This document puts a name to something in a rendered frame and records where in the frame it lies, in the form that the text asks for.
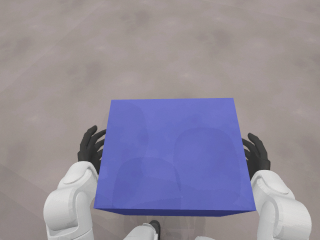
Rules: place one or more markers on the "robot right forearm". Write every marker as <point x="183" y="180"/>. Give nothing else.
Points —
<point x="281" y="216"/>

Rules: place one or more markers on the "robot left forearm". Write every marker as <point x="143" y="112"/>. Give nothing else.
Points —
<point x="66" y="210"/>

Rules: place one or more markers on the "carton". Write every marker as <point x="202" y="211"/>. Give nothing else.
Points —
<point x="174" y="157"/>

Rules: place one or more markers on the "right robot hand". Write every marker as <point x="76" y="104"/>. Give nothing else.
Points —
<point x="257" y="155"/>

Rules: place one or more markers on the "left robot foot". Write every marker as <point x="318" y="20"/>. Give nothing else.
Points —
<point x="157" y="227"/>

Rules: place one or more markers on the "left robot shin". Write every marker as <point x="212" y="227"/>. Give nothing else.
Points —
<point x="149" y="225"/>

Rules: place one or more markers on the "left robot hand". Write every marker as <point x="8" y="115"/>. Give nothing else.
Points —
<point x="89" y="148"/>

